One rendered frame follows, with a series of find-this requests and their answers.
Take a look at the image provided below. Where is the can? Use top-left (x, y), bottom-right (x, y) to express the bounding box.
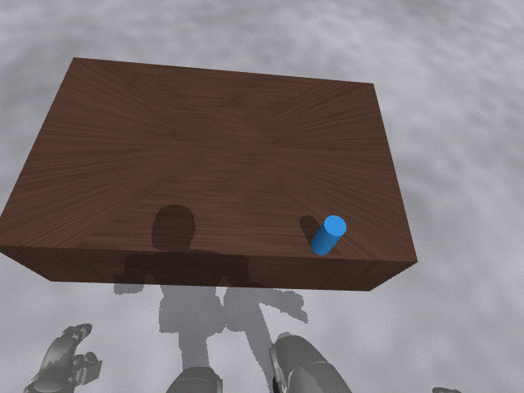
top-left (311, 215), bottom-right (346, 255)

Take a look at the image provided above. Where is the left robot arm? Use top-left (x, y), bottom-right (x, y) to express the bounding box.
top-left (23, 366), bottom-right (75, 393)

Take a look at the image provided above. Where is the left robot hand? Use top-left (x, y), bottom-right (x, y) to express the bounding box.
top-left (39, 323), bottom-right (102, 387)

